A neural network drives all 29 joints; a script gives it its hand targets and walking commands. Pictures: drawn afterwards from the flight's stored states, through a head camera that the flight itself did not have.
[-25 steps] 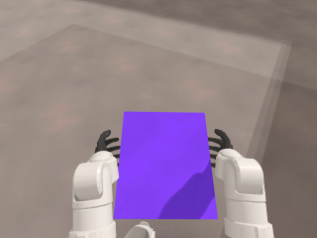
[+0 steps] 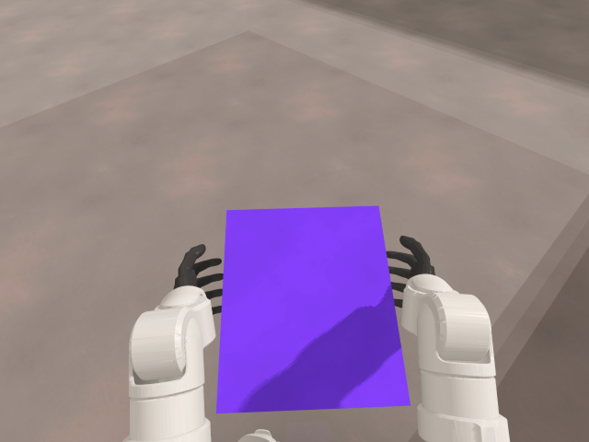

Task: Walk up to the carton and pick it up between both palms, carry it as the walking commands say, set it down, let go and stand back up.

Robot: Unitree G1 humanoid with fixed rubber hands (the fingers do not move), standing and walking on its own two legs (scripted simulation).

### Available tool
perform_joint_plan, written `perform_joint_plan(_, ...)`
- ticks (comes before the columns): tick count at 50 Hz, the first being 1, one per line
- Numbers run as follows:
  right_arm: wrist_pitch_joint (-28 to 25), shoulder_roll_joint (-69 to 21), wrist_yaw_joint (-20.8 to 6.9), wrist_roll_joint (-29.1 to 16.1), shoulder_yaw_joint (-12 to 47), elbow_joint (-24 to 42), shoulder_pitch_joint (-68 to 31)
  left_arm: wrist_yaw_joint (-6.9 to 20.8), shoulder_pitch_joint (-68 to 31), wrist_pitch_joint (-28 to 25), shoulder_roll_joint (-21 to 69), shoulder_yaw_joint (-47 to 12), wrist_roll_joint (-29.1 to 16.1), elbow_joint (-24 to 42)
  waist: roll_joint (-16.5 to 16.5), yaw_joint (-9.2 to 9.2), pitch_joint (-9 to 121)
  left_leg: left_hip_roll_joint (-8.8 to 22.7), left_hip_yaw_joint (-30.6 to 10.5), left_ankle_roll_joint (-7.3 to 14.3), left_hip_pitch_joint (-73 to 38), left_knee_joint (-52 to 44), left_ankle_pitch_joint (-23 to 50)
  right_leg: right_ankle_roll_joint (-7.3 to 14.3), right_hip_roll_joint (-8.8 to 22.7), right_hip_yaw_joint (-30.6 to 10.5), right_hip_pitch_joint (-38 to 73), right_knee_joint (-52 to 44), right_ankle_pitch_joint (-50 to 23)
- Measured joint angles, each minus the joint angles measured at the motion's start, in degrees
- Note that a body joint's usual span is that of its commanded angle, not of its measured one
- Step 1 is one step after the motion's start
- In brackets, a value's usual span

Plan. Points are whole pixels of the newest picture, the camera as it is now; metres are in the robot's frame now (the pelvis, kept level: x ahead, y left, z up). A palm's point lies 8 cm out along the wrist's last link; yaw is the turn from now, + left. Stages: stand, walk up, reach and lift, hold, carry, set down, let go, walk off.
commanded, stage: carry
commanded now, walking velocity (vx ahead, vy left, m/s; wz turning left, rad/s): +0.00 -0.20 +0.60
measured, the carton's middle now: (304, 312) +0.31 +0.02 -0.01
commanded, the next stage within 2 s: none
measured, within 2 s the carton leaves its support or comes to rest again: neither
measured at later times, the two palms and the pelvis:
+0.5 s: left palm (191, 389) +0.18 +0.13 +0.08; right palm (432, 306) +0.28 -0.13 +0.08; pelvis -0.05 -0.09 +0.00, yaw +19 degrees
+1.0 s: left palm (225, 434) +0.14 +0.09 +0.10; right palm (459, 303) +0.27 -0.16 +0.10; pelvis -0.06 -0.17 +0.01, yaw +26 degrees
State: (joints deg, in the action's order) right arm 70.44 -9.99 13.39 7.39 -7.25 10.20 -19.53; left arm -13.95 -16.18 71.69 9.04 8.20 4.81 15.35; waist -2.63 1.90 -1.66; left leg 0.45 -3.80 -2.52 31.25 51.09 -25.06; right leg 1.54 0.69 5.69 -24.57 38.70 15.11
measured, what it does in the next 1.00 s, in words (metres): steps to the right, turning left: left foot, then left foot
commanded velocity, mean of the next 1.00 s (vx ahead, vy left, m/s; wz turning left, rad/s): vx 0.00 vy -0.12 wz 0.35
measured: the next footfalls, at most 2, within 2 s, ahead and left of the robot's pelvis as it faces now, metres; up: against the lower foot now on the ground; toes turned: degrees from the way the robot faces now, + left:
left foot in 0.10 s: +0.03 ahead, +0.10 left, +0.00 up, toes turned +8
left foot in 0.56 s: -0.04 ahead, +0.01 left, +0.00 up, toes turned +11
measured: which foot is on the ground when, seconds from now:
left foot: up 0.00-0.08, down 0.10-0.36, up 0.38-0.54, down 0.56-1.00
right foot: down 0.00-1.00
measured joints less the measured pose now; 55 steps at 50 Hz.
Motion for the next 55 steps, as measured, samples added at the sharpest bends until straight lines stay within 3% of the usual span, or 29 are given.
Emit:
perform_joint_plan(3,0.47,0.31,0.49,-0.73,-0.91,1.18,0.92,2.22,-0.78,-0.05,0.22,-0.25,1.12,-1.36,0.27,-1.96,0.9,1.02,3.93,0.4,-2.05,1.39,-1.42,0.45,1.61,3.29,-0.73,1.69,0.96)
perform_joint_plan(6,0.24,0.29,1.17,-1.41,-1.55,1.05,0.92,5.31,-1.37,-0.72,0.34,0.67,2.5,-2.65,1.9,-3.18,1.94,0.53,5.9,2.01,-6.68,-6.0,2.48,0.71,3.55,5.21,-2.85,5.26,2.39)
perform_joint_plan(7,-0.17,0.23,1.57,-1.61,-1.12,0.21,0.88,5.77,-1.18,-0.97,0.28,1.18,2.79,-2.99,3.68,-3.03,1.49,-0.52,6.36,2.9,-7.1,-6.56,3.96,0.17,4.6,4.66,-3.05,6.22,3.19)
perform_joint_plan(9,-0.11,0.2,2.24,-1.66,0.2,-1.68,0.77,6.27,0.6,-1.21,-0.21,1.7,2.59,-3.27,4.11,-2.75,1.61,-0.36,6.03,3.43,-6.98,-6.94,4.8,-2.27,3.19,2.51,-3.7,7.65,7.48)
perform_joint_plan(13,-0.06,0.2,0.9,-0.88,0.51,-3.09,0.76,4.15,2.36,-0.42,-0.62,1.49,0.34,-2.15,3.58,-2.46,1.61,-0.33,2.79,2.07,-6.25,-9.6,7.53,-4.05,0.69,-2.56,-4.04,10.43,7.62)
perform_joint_plan(16,-0.34,-0.07,0.6,-0.45,0.78,-2.27,-0.03,2.18,2.39,-0.52,-0.65,1.09,-0.51,-0.34,2.78,-1.43,1.72,-0.29,0.66,0.67,-4.85,-10.4,9.16,-4.28,0.83,-3.41,-0.66,3.67,6.25)
perform_joint_plan(19,-0.68,-0.27,0.72,0.42,0.65,-1.46,-0.84,1.23,1.68,-1.29,-0.43,0.6,-0.42,-0.73,-1.34,-0.59,0.92,1.66,-2.5,-0.05,-3.87,-9.37,8.21,-0.56,-1.26,0.03,1.22,-0.73,0.4)
perform_joint_plan(21,-0.26,-0.1,0.99,0.5,0.62,-0.53,-0.36,1.01,0.73,-1.08,-0.21,0.23,-0.01,-1.48,-0.67,-0.38,1.81,1.49,-0.01,0.25,-1.63,-4.0,0.2,0.84,-0.19,1.28,0.0,0.37,0.92)
perform_joint_plan(23,0.23,-0.11,1.48,0.43,0.02,0.32,-0.37,0.88,-0.63,-0.97,0.14,0.13,0.44,-2.54,-0.24,-1.27,2.02,1.82,2.97,0.69,-0.21,1.43,-3.11,1.44,1.0,3.48,-0.34,1.07,1.56)
perform_joint_plan(28,0.7,-0.43,3.49,-0.59,-1.01,0.16,-1.32,3.13,-2.86,-1.33,0.79,1.2,3.04,-4.99,0.48,-2.7,2.93,2.18,6.92,2.12,-5.07,-5.21,1.11,2.46,2.57,8.28,-2.24,3.76,2.86)
perform_joint_plan(30,0.1,-0.65,4.5,-1.0,0.12,-1.78,-1.73,3.39,-2.6,-1.44,0.68,2.42,3.58,-5.38,3.51,-2.36,2.0,0.7,7.45,3.25,-6.03,-7.28,6.15,2.09,4.1,7.67,-2.78,5.65,3.99)
perform_joint_plan(32,0.4,-0.78,5.43,-1.13,1.43,-3.78,-2.16,3.18,-0.92,-1.46,0.18,3.03,2.8,-5.56,3.48,-2.26,2.05,0.97,6.49,2.85,-5.63,-7.63,5.8,-0.99,2.32,4.48,-3.68,7.24,7.3)
perform_joint_plan(35,0.52,-0.98,4.35,-0.38,1.56,-5.03,-2.65,0.49,0.29,-0.63,-0.15,2.99,0.34,-4.4,3.58,-1.52,1.54,0.59,4.75,1.71,-5.51,-9.44,6.96,-2.81,1.82,-0.14,-3.03,7.23,6.06)
perform_joint_plan(36,0.37,-1.06,3.91,-0.19,1.46,-5.01,-2.84,-0.57,0.43,-0.39,-0.2,2.78,-0.32,-3.66,3.53,-1.02,1.39,0.54,4.28,1.3,-5.36,-9.78,7.4,-2.75,2.09,-0.64,-1.67,4.17,4.02)
perform_joint_plan(38,-0.25,-1.12,3.27,-0.07,0.94,-4.54,-3.11,-2.2,0.47,-0.62,-0.17,2.17,-1.26,-2.67,1.29,-0.05,0.33,2.05,2.61,0.33,-5.5,-10.41,8.11,-0.06,0.48,1.13,-0.02,0.86,1.62)
perform_joint_plan(41,-0.31,-0.95,2.74,0.11,0.88,-2.58,-2.71,-2.83,-0.82,-0.16,0.18,2.3,-1.61,-1.75,1.9,0.9,-0.04,1.64,2.64,0.18,-6.65,-13.96,9.46,1.67,1.07,1.62,-0.07,0.17,1.15)
perform_joint_plan(46,0.18,-1.02,3.17,0.85,0.88,-1.57,-2.82,-0.62,-2.6,-0.46,0.69,3.24,0.13,-3.24,2.38,-0.26,0.63,1.36,3.17,0.08,-8.75,-18.32,13.41,2.24,1.84,2.01,0.76,-0.91,0.44)
perform_joint_plan(55,1.33,-0.67,4.83,-0.14,0.6,-3.14,-1.92,2.17,-3.66,-0.01,1.02,3.62,3.21,-7.48,2.23,-3.04,4.07,2.56,3.92,-0.83,-9.97,-19.31,13.99,2.87,0.85,1.79,1.66,-2.06,-0.5)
